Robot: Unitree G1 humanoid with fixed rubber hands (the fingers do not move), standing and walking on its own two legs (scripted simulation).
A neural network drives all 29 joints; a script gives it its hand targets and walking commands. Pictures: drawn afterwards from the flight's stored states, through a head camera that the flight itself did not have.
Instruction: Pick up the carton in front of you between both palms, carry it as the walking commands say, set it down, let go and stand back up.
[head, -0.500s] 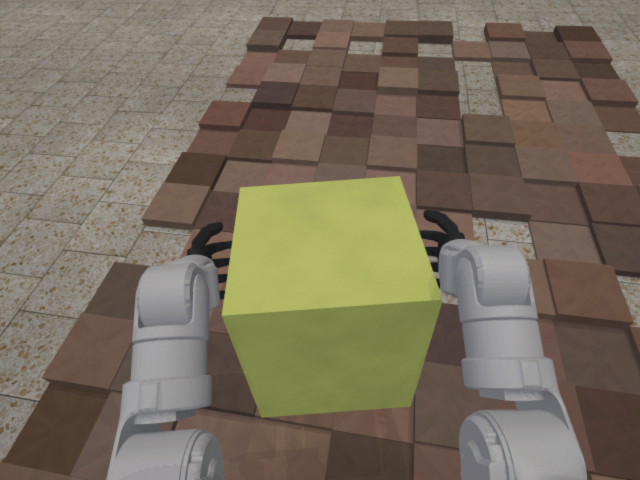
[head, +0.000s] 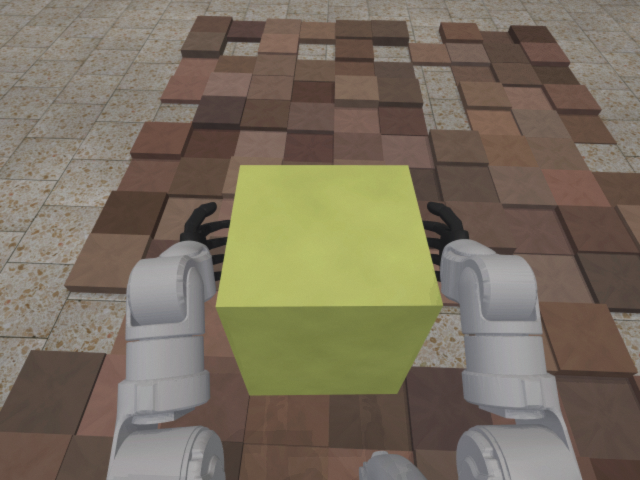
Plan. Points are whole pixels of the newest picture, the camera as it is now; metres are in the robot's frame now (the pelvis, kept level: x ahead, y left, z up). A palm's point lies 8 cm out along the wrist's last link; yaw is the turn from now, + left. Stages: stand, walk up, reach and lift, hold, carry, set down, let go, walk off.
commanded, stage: carry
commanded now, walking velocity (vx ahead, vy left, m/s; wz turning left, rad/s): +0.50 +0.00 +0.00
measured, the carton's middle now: (323, 287) +0.37 -0.02 +0.02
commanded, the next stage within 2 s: none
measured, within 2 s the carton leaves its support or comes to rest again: neither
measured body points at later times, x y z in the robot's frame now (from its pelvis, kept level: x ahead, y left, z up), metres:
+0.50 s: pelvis +0.34 -0.03 +0.01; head +0.37 -0.05 +0.46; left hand +0.70 +0.14 +0.12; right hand +0.72 -0.16 +0.12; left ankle +0.46 +0.09 -0.68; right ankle +0.24 -0.09 -0.73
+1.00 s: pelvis +0.71 -0.05 +0.00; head +0.69 -0.06 +0.45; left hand +1.06 +0.06 +0.13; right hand +1.04 -0.24 +0.13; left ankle +0.55 +0.06 -0.71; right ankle +0.83 -0.15 -0.72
